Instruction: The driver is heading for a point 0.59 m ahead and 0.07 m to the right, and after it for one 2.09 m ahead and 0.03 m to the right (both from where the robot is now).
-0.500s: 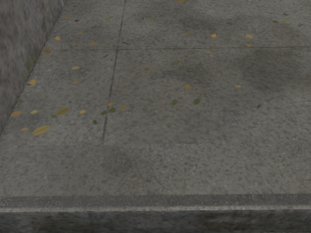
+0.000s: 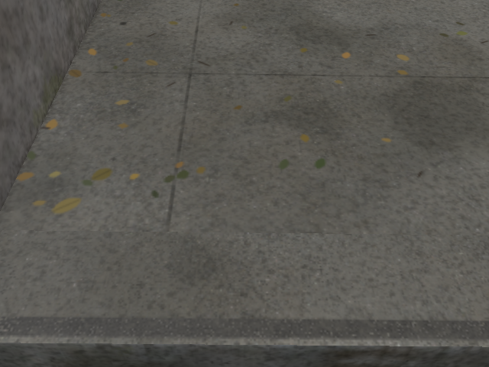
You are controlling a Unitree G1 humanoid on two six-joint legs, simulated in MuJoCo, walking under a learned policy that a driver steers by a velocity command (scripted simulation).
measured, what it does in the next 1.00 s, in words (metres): climbs: right foot 0.17 m higher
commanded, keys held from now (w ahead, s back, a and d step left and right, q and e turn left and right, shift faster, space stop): shift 0.10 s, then w+shift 0.64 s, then w+q+shift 0.26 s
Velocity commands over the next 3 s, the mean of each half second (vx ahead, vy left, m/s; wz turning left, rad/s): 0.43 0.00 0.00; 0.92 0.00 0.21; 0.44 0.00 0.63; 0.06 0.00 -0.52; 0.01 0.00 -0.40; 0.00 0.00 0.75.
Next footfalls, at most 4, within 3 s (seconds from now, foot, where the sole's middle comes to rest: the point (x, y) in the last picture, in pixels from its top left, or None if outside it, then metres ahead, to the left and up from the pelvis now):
0.56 right None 0.29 -0.24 -0.59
1.14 left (342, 273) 0.63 -0.18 -0.41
1.56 right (359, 170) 0.96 -0.26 -0.41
2.00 left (303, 199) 0.84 -0.10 -0.41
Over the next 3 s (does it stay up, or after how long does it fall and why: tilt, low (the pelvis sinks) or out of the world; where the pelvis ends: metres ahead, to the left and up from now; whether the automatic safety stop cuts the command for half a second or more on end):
stays up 0.74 -0.24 0.36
